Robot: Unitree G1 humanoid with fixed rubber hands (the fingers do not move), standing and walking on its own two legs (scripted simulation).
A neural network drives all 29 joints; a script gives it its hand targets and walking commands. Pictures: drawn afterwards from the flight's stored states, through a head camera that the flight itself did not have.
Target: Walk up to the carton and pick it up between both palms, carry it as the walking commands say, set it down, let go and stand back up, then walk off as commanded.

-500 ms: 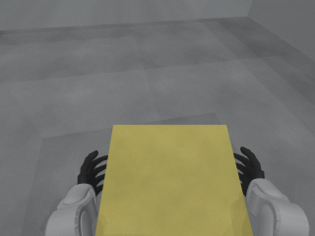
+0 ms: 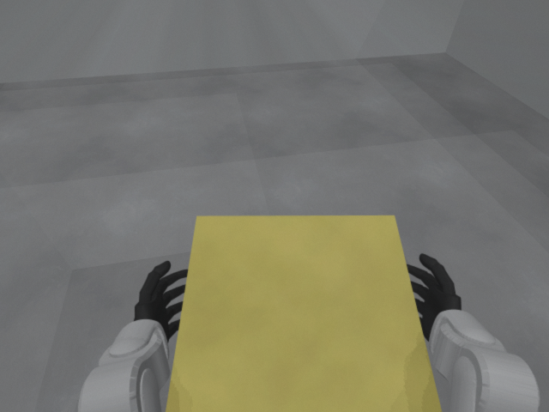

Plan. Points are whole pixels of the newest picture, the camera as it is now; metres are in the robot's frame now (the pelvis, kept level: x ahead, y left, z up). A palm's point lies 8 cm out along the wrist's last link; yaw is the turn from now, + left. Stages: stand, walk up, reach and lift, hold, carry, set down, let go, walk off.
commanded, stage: carry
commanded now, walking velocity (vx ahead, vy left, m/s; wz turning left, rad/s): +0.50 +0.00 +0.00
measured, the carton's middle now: (294, 333) +0.25 +0.00 +0.02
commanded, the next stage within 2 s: none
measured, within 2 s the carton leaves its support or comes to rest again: neither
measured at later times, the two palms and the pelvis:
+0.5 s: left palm (216, 156) +0.53 +0.13 +0.12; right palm (404, 157) +0.54 -0.22 +0.11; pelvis +0.31 -0.04 +0.02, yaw +1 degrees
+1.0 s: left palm (239, 86) +0.86 +0.11 +0.10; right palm (374, 87) +0.87 -0.24 +0.10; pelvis +0.64 -0.06 +0.00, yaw +0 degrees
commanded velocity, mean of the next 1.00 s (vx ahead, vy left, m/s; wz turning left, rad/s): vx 0.50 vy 0.00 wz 0.00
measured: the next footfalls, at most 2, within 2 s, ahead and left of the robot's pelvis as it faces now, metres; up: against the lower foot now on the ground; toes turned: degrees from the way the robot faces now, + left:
right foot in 0.24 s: +0.28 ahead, -0.13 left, +0.00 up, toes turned -8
left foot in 0.64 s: +0.55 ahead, +0.11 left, +0.00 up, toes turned +7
